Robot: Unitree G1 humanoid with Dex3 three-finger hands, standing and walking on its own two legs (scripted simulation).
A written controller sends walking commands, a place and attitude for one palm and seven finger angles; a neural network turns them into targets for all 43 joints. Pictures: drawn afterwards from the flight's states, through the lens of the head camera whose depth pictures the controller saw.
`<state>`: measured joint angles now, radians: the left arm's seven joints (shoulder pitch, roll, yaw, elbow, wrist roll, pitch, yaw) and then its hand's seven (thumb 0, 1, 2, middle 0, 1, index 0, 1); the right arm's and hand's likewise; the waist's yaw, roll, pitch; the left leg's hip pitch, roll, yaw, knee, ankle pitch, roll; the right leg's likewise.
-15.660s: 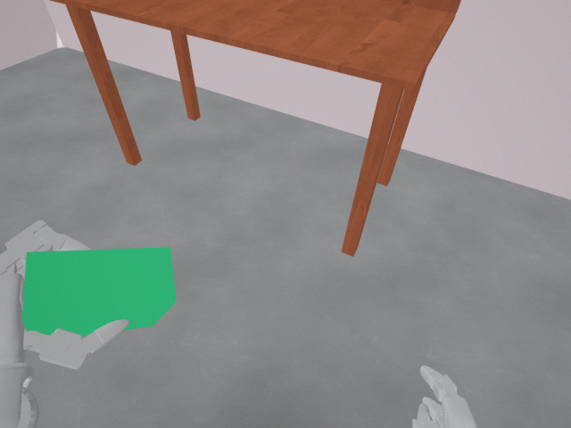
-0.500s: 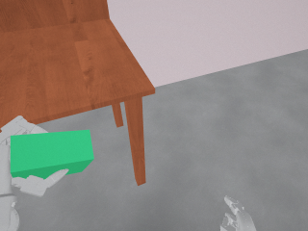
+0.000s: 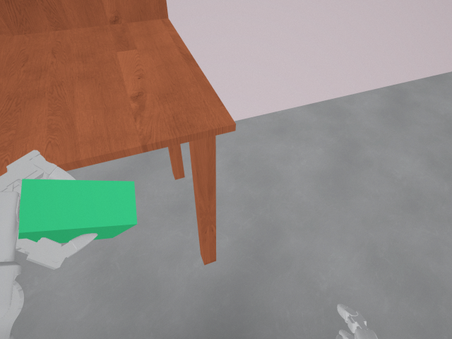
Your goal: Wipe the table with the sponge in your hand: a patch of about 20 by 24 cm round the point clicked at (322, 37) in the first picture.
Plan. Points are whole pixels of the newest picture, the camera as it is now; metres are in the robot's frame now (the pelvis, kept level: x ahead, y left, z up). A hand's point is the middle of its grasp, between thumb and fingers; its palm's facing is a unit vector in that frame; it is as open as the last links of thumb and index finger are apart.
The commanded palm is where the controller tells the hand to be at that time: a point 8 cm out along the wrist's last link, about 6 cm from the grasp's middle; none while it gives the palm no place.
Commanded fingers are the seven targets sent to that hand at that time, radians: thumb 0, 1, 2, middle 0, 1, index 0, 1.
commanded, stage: look again from close up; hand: left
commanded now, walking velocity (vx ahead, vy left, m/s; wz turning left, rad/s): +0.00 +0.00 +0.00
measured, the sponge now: (92, 213) +0.24 +0.22 +0.14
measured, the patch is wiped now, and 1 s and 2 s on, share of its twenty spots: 0.00 0.00 0.00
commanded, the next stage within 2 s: shuffle to correct the standing spot in 0.24 s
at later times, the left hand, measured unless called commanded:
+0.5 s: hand (48, 180) +0.27 +0.29 +0.17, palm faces +0.43 -0.85 -0.29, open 9.8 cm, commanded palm +0.21 +0.32 +0.18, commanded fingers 0.00 0.10 1.30 -1.20 -1.60 -1.20 -1.60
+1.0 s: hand (49, 133) +0.37 +0.34 +0.17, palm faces +0.43 -0.82 -0.37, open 9.8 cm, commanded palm +0.31 +0.37 +0.18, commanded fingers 0.00 0.10 1.30 -1.20 -1.60 -1.20 -1.60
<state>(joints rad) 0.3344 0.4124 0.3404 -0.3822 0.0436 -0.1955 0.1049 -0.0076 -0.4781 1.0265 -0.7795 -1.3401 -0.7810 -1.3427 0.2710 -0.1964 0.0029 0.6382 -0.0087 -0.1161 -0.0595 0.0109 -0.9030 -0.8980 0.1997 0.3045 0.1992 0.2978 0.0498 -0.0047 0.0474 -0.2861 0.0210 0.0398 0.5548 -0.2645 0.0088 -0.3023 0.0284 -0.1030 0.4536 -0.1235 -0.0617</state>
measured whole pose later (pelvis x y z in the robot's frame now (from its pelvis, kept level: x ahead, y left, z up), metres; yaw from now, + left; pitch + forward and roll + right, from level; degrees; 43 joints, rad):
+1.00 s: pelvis +0.15 +0.10 -0.03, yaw +0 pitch -2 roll +0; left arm 0.37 0.39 0.43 -0.59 -0.03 -0.28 0.11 -0.01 -0.48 1.03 -0.78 -1.34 -0.78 -1.34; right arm 0.20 -0.20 -0.04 0.60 0.01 -0.09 0.00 0.01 -0.90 -0.90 0.20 0.30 0.20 0.30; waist 0.04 -0.07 0.13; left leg -0.43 0.03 0.03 0.81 -0.35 0.00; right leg -0.29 -0.07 0.01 0.97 -0.55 0.03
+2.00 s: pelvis +0.25 +0.17 +0.00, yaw +1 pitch +0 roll -1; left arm 0.41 0.33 0.34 -0.48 -0.04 -0.13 0.15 -0.01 -0.48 1.03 -0.78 -1.34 -0.78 -1.35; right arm 0.19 -0.19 0.03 0.62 0.00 -0.08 -0.05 0.01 -0.90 -0.90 0.20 0.30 0.20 0.30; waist 0.03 -0.02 0.03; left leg -0.24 0.03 0.02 0.51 -0.27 0.00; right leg -0.21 0.02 -0.07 0.46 -0.26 -0.03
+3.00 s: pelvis +0.25 +0.22 +0.01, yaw +0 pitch +0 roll -2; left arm 0.39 0.36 0.36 -0.49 -0.03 -0.23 0.10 -0.01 -0.48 1.04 -0.78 -1.35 -0.78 -1.35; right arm 0.16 -0.18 0.01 0.58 0.01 -0.14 -0.01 0.01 -0.90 -0.90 0.20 0.30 0.20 0.30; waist 0.03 -0.05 0.07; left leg -0.22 -0.03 0.07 0.48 -0.26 0.07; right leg -0.19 -0.02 -0.02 0.41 -0.22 0.04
